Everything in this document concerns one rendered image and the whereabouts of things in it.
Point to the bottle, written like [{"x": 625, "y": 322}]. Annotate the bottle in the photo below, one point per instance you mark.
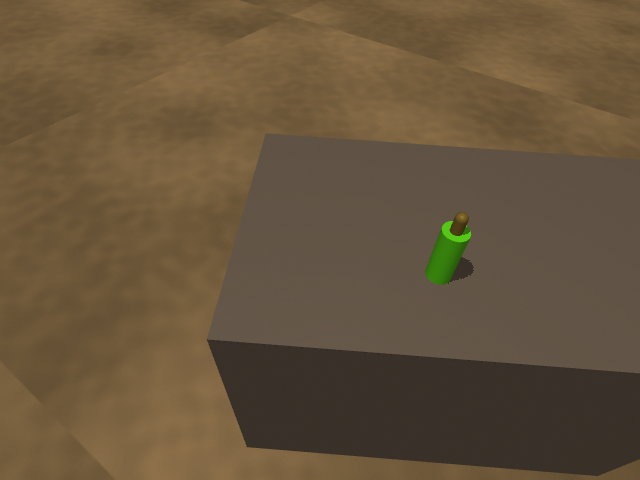
[{"x": 450, "y": 245}]

